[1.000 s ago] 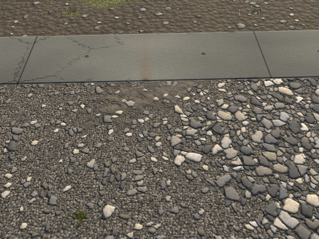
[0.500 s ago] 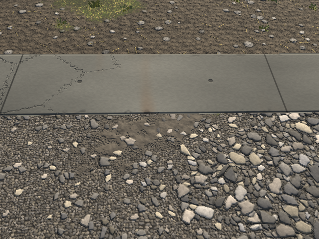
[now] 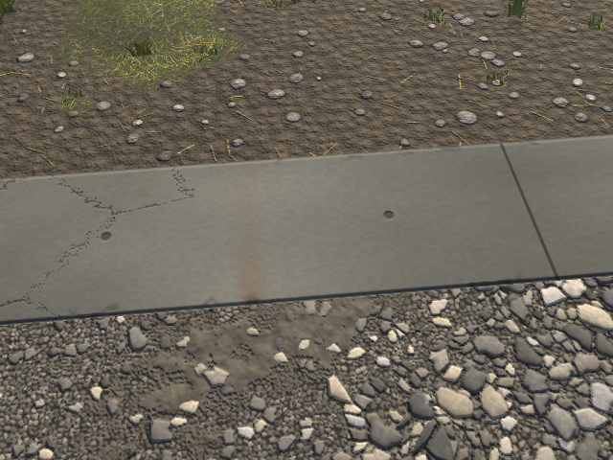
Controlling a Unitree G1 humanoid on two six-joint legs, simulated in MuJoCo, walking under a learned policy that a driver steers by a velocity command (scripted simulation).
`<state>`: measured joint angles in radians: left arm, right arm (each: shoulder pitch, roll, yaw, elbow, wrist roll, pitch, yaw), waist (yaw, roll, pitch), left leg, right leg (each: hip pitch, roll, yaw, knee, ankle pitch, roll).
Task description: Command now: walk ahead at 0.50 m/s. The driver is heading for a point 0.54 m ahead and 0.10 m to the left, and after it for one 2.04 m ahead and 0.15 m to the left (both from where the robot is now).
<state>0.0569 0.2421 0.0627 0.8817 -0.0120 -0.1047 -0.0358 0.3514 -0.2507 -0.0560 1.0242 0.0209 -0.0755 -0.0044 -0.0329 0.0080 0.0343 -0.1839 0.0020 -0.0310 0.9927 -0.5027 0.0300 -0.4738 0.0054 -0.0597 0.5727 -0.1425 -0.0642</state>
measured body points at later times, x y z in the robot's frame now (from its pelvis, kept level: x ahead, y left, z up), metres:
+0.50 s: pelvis +0.28 +0.03 +0.00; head +0.31 +0.04 +0.44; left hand +0.24 +0.31 -0.15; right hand +0.50 -0.18 -0.11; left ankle +0.41 +0.14 -0.73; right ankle +0.10 -0.09 -0.72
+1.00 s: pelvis +0.58 +0.07 +0.00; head +0.60 +0.09 +0.45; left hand +0.72 +0.38 -0.08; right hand +0.69 -0.20 -0.12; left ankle +0.41 +0.14 -0.72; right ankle +0.73 +0.01 -0.73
